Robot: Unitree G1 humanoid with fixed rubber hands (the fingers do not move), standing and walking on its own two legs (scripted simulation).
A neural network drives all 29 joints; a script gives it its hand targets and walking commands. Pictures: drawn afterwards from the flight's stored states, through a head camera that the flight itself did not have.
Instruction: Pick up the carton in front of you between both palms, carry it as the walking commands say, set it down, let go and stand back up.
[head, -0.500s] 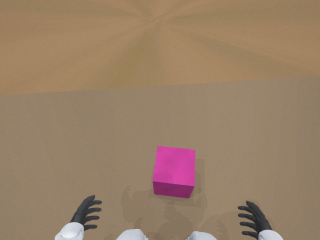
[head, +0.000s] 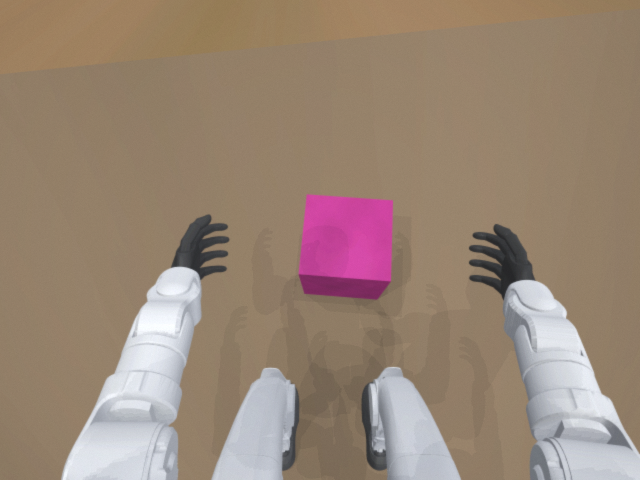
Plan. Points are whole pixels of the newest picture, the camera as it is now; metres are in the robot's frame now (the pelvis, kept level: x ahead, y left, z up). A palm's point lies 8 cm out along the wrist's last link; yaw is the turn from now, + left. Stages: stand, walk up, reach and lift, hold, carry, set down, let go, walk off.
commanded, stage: reach and lift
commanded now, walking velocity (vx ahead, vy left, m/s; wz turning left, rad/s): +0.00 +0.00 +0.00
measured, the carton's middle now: (344, 251) +0.52 -0.04 -0.57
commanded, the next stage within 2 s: none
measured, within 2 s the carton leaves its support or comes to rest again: neither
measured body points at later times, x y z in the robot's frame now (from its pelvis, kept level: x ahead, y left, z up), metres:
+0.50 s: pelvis -0.02 +0.00 -0.03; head +0.31 -0.01 +0.27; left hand +0.55 +0.16 -0.14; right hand +0.52 -0.24 -0.14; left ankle +0.05 +0.12 -0.66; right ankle +0.05 -0.12 -0.66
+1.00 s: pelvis -0.03 +0.00 -0.18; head +0.34 -0.01 +0.08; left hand +0.55 +0.15 -0.35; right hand +0.51 -0.24 -0.34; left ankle +0.05 +0.13 -0.66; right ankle +0.05 -0.12 -0.66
